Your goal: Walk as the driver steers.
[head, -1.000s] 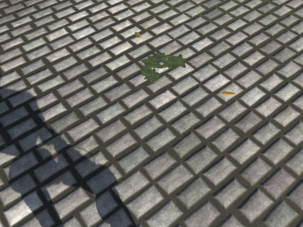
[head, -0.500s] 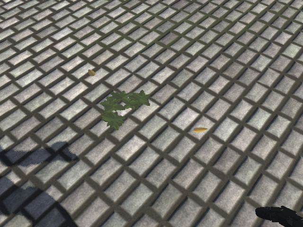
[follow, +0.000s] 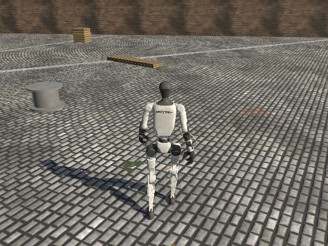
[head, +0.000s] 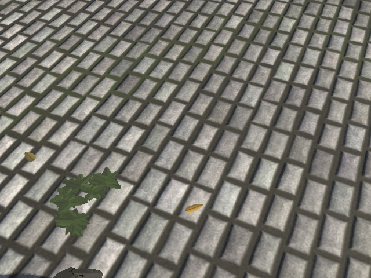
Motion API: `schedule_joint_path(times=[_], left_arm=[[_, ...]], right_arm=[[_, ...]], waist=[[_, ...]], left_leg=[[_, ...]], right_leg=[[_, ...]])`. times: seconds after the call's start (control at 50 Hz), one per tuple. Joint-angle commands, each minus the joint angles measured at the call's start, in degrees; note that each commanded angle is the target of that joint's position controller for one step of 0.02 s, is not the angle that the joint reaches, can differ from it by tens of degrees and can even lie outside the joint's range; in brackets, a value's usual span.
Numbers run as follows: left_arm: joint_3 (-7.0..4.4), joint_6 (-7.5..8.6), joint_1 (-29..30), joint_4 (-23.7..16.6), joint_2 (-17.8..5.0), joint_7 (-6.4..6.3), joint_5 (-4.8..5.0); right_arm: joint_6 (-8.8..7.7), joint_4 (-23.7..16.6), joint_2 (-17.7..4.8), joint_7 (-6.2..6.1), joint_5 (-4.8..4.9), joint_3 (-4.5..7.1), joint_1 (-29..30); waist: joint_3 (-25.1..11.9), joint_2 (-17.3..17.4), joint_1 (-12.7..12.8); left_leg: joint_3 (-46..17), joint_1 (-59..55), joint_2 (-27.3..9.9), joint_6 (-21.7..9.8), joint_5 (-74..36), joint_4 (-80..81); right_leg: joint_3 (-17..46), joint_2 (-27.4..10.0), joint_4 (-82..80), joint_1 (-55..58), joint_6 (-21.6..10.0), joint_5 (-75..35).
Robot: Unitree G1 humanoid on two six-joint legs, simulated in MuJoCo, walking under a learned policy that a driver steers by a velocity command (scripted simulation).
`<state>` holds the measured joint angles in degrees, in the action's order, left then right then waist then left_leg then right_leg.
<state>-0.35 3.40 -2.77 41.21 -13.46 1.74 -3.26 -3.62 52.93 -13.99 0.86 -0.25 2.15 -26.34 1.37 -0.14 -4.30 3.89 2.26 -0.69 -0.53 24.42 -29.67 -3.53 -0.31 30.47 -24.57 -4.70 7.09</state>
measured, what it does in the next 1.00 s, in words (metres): walks ahead: left foot, then right foot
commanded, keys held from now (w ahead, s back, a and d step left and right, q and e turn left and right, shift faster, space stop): w+q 0.32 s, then no key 0.68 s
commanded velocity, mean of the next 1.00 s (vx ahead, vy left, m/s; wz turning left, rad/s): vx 0.27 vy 0.00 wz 0.19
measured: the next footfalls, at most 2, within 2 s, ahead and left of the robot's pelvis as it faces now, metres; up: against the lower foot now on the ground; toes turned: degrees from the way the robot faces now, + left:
left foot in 0.48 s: +0.39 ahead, +0.12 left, +0.00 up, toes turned +15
right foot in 0.90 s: +0.40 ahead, -0.08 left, +0.00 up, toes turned +12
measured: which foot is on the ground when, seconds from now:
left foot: down 0.00-0.00, up 0.02-0.46, down 0.48-1.00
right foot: down 0.00-0.50, up 0.52-0.88, down 0.90-1.00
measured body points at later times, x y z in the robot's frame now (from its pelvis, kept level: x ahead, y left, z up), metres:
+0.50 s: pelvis +0.25 +0.02 -0.01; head +0.28 +0.03 +0.44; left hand +0.16 +0.25 -0.15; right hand +0.47 -0.17 -0.12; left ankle +0.35 +0.11 -0.73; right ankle +0.10 -0.09 -0.71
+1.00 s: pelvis +0.33 +0.02 +0.02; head +0.33 +0.01 +0.47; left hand +0.29 +0.25 -0.14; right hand +0.43 -0.20 -0.14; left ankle +0.35 +0.11 -0.73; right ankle +0.36 -0.09 -0.73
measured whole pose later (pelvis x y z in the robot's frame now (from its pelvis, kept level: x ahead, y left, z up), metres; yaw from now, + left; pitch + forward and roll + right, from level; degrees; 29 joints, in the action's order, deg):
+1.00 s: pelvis +0.33 +0.02 +0.02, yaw +13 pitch -1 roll +0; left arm -0.4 0.5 -16.9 60.8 -8.9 -2.1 -0.8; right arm -0.2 58.2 -10.8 -0.8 -0.5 0.9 -13.6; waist 0.4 1.1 -0.9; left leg 3.7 13.0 2.7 -3.8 8.2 -22.3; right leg -1.0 -0.8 24.9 -10.8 0.2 13.0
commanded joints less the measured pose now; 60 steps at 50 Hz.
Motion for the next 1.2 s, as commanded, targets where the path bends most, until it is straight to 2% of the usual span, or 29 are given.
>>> schedule_joint_path(times=[0.02, 0.04, 0.08, 0.1, 0.12, 0.2, 0.32, 0.38, 0.44, 0.46, 0.48, 0.5, 0.52, 0.54, 0.56, 0.58, 0.6, 0.64, 0.68, 0.78, 0.84, 0.88, 0.9, 0.92, 0.94, 0.96, 1.0, 1.08, 1.2], left_arm=[[-5.17, -0.06, -24.02, 3.15, -15.79, -1.86, 1.02], [-4.21, -0.26, -19.18, 2.76, -12.05, -1.82, 1.75], [-2.69, 0.62, -13.04, 2.55, -6.22, -1.58, 1.85], [-2.19, 1.09, -12.27, 3.18, -4.68, -1.76, 2.06], [-2.29, 1.61, -12.54, 3.51, -5.10, -1.90, 1.93], [-2.87, 3.02, -15.32, 5.76, -5.76, -2.10, 2.34], [-2.81, 2.93, -18.63, 8.61, -5.46, -2.52, 2.29], [-2.60, 2.43, -22.01, 11.25, -5.72, -2.95, 2.35], [-2.92, 1.75, -21.50, 12.73, -7.62, -3.61, 2.45], [-3.04, 1.36, -20.89, 12.90, -8.13, -3.74, 2.50], [-3.04, 1.03, -20.19, 12.87, -8.39, -3.72, 3.09], [-2.43, 1.13, -20.81, 11.03, -6.43, -3.62, 3.60], [-0.82, 0.61, -30.43, 11.30, -0.14, -2.99, 6.19], [-2.26, -0.35, -26.62, 12.61, -5.59, -3.17, 4.64], [-2.11, -0.50, -21.27, 11.07, -4.39, -3.03, 4.28], [-1.80, -0.72, -19.74, 11.19, -3.36, -3.09, 3.30], [-2.27, -1.39, -17.25, 11.14, -4.11, -3.12, 1.90], [-1.89, -3.32, -22.00, 13.26, -1.46, -3.01, 1.05], [-1.62, -4.02, -23.22, 14.21, -0.05, -3.00, 1.69], [-1.73, -5.20, -17.31, 14.55, -1.12, -3.84, 1.84], [-1.50, -4.86, -16.75, 15.70, -0.42, -3.96, 1.94], [-1.14, -3.97, -18.02, 16.90, -0.25, -4.20, 1.48], [-1.22, -3.21, -18.93, 17.13, -2.00, -4.39, 0.88], [-1.61, -2.91, -15.66, 17.36, -4.30, -4.37, 2.03], [-0.96, -2.46, -14.16, 17.42, -1.56, -3.98, 2.43], [-0.71, -2.00, -13.56, 17.60, -0.89, -3.82, 2.63], [-0.86, -1.81, -14.16, 18.44, -1.30, -4.09, 2.91], [-0.68, -2.05, -16.67, 20.24, 0.04, -4.18, 2.72], [-0.47, -2.17, -17.22, 21.83, 0.38, -4.28, 2.75]], right_arm=[[-0.33, -5.55, -6.19, -0.62, 0.11, 1.19, -1.53], [0.11, -5.41, -7.92, -0.75, -0.41, 1.86, 1.62], [0.42, -4.75, -5.50, -0.10, -0.06, 1.54, 3.83], [1.22, -4.05, -5.10, 0.25, -0.96, 1.66, 3.49], [1.85, -3.48, -4.15, 0.68, -1.35, 1.54, 1.88], [2.80, -4.81, -3.23, 1.49, -1.32, 1.84, 7.80], [2.65, -8.88, -1.36, 2.46, -1.46, 0.77, 19.71], [2.14, -10.26, -0.15, 2.42, -1.97, -0.02, 23.14], [1.36, -8.09, -1.60, 1.51, -2.57, 0.38, 16.57], [0.79, -6.24, -2.87, 1.12, -2.83, 0.91, 11.23], [-0.09, -4.13, -4.28, 0.72, -3.49, 1.49, 5.31], [-0.63, -2.94, -9.32, 0.00, -4.13, 2.68, -0.30], [-0.18, -2.70, -12.91, -0.48, -2.05, 3.51, 0.44], [0.68, -3.61, -10.97, -0.83, 0.76, 3.33, 0.39], [1.01, -4.02, -8.84, -1.25, 0.82, 2.55, 6.55], [1.45, -4.42, -4.85, -1.65, 0.63, 1.35, 11.67], [1.30, -4.00, -2.67, -1.80, 0.56, 0.50, 12.87], [1.02, -3.22, -2.41, -1.96, -0.22, 0.05, 13.96], [0.47, -2.56, -3.36, -1.68, -1.00, 0.06, 14.72], [1.54, -0.41, -4.19, -1.42, -1.28, 0.16, 13.45], [2.66, 0.55, -3.99, -1.75, -0.88, 0.12, 14.19], [3.01, 1.36, -2.81, -2.00, -0.48, -0.26, 13.56], [2.97, 1.59, -1.75, -1.97, -0.49, -0.45, 12.49], [3.10, 2.21, 0.11, -1.70, 0.41, -0.61, 9.33], [3.23, 3.67, -0.38, -1.73, 0.06, -0.68, 9.56], [3.21, 4.19, -1.00, -1.81, -0.13, -0.45, 9.61], [3.06, 5.20, -2.13, -1.92, -0.37, -0.21, 9.46], [2.75, 7.11, -0.47, -2.32, -0.22, -0.80, 9.50], [2.86, 9.53, 0.33, -2.81, -0.23, -1.22, 8.56]], waist=[[-16.74, -13.42, 11.03], [-8.58, -7.12, 8.95], [-1.18, -4.87, 5.84], [0.68, -5.16, 4.55], [-0.08, -6.83, 3.78], [1.75, -3.60, 3.50], [4.15, -3.50, 5.42], [5.36, -3.00, 6.30], [1.13, -5.61, 3.52], [-1.81, -5.44, 1.42], [-5.09, -3.46, -1.77], [-11.76, 2.04, -3.34], [-24.94, 14.42, 1.67], [-27.14, 2.46, -0.65], [-17.33, 3.68, 0.75], [-9.12, 1.67, 3.03], [-3.61, 0.76, 3.91], [-4.03, 1.90, 6.59], [-5.25, 3.21, 7.70], [-3.91, 6.56, 5.09], [-1.29, 5.22, 5.43], [0.52, 2.15, 6.01], [1.08, -0.73, 5.23], [3.01, -7.79, 1.47], [2.80, -7.08, 2.03], [2.45, -5.94, 1.85], [1.63, -4.54, 2.23], [1.69, -0.97, 3.53], [1.81, -0.05, 3.87]], left_leg=[[-3.44, 33.40, 3.30, -3.15, 5.36, -37.81], [-7.24, 35.76, -0.26, -3.96, 1.95, -40.00], [-7.03, 32.50, -3.53, -3.79, -5.03, -34.91], [-7.15, 30.67, -4.15, -3.32, -6.93, -33.36], [-6.70, 28.90, -3.86, -2.81, -8.32, -33.61], [-6.40, 35.12, -4.42, -1.69, -15.02, -32.29], [-1.93, 36.29, -3.73, -1.53, -25.11, -16.45], [2.07, 31.11, -1.09, -3.15, -24.51, -7.37], [3.51, 22.59, 3.38, -5.93, -19.48, -4.42], [2.87, 17.12, 4.75, -7.07, -19.82, -1.68], [1.47, 7.89, 4.32, -8.34, -28.75, 5.23], [-8.64, -6.91, -7.01, -11.20, -54.25, 1.35], [-29.53, -25.77, -25.61, -23.71, -84.90, -2.41], [-26.01, -19.72, -23.22, -23.58, -80.76, 0.45], [-21.18, -11.29, -20.78, -21.87, -68.34, 4.99], [-17.83, -1.96, -18.16, -18.71, -55.86, 9.60], [-14.54, 5.25, -15.22, -15.83, -55.36, 11.78], [-9.91, 12.84, -12.65, -14.24, -54.00, 13.39], [-7.45, 14.67, -10.92, -13.54, -51.26, 13.80], [-10.21, 16.46, -10.02, -11.87, -18.96, 17.54], [-12.73, 18.74, -10.00, -10.46, -5.58, 17.71], [-13.14, 21.13, -8.59, -6.84, -1.24, 16.23], [-12.15, 21.11, -6.76, -4.72, -2.82, 13.29], [-7.39, 17.29, -1.52, -3.21, -7.04, 12.44], [-6.55, 9.09, -1.19, -2.51, -11.93, 10.83], [-7.14, 5.44, -2.01, -2.54, -14.82, 10.45], [-8.06, 4.99, -3.23, -2.99, -16.03, 10.71], [-8.22, 8.37, -3.70, -2.61, -15.67, 12.12], [-8.05, 7.72, -3.95, -2.30, -17.32, 12.01]], right_leg=[[40.71, -25.25, -15.52, 38.76, -10.59, 12.95], [31.82, -22.27, -15.40, 32.42, -9.13, 13.55], [18.99, -16.62, -19.55, 21.30, -5.21, 7.55], [14.51, -13.94, -21.08, 18.19, -3.03, 4.10], [12.23, -14.15, -21.60, 17.14, -3.36, 0.16], [4.88, -13.55, -23.65, 19.05, -3.85, -8.39], [-4.02, -12.23, -23.22, 21.46, -3.23, -15.42], [-6.85, -12.52, -18.83, 23.44, -2.83, -32.23], [-7.34, -12.74, -7.93, 27.37, -1.80, -50.99], [-7.30, -12.20, -0.57, 27.62, -1.31, -50.81], [-8.39, -10.30, 9.75, 24.24, -0.01, -42.72], [-8.80, -6.93, 25.80, 13.03, 1.44, -18.23], [-3.83, 2.67, 47.34, -2.24, 3.58, 31.24], [5.72, 1.23, 47.60, -1.77, 3.84, 26.78], [6.11, -0.62, 45.72, -4.33, 3.81, 24.07], [5.27, -2.55, 39.89, -4.15, 4.02, 21.59], [5.60, -3.66, 35.50, -1.47, 4.03, 19.57], [4.35, -2.59, 30.85, 7.04, 4.50, 16.58], [3.52, -1.84, 24.82, 9.70, 4.78, 15.45], [2.74, -1.89, 11.67, 11.23, 4.76, 11.81], [2.21, -1.33, 3.45, 14.13, 4.16, 9.56], [4.32, -2.91, -7.49, 19.02, 3.14, 4.12], [9.66, -7.53, -11.55, 19.43, 2.27, 3.66], [13.55, -9.52, -13.51, 12.00, 0.63, 7.64], [13.86, -9.66, -16.17, 5.95, 0.92, 12.08], [12.42, -8.30, -16.70, 4.42, 2.07, 12.54], [10.03, -6.14, -15.67, 7.20, 2.94, 8.91], [8.92, -5.73, -13.79, 12.33, 2.18, 4.25], [8.54, -5.56, -13.47, 13.24, 1.87, 2.30]])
